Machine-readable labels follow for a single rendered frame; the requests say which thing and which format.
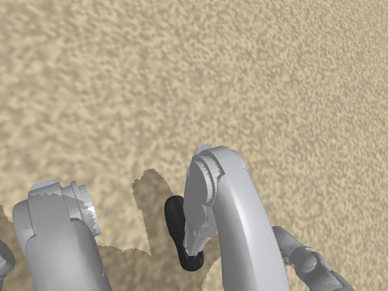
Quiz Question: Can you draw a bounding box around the left robot arm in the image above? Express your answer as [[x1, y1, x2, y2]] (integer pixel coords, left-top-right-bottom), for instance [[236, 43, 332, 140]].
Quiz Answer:
[[0, 239, 15, 291]]

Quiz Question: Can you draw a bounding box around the right robot arm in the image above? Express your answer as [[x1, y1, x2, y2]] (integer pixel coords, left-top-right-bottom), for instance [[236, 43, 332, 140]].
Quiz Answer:
[[289, 246, 356, 291]]

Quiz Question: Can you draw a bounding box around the right robot hand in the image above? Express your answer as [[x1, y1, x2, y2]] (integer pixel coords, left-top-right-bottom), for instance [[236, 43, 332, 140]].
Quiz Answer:
[[272, 226, 303, 266]]

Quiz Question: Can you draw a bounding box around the right robot foot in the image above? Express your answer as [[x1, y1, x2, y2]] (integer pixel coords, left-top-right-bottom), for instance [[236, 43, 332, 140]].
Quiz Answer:
[[164, 195, 204, 272]]

